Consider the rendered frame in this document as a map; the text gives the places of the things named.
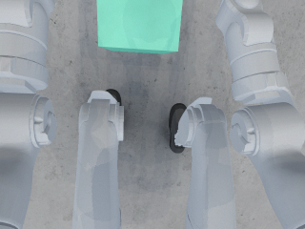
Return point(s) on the robot right forearm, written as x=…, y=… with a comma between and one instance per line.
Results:
x=249, y=40

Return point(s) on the robot left forearm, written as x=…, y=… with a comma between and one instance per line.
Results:
x=24, y=27

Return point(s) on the left robot upper arm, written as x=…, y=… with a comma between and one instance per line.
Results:
x=27, y=123

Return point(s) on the right robot shin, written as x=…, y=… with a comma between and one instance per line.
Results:
x=178, y=137

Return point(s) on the carton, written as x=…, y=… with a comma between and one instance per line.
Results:
x=142, y=26

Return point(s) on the robot left thigh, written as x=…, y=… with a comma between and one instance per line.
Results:
x=96, y=196

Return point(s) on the right robot upper arm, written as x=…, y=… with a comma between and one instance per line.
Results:
x=272, y=135

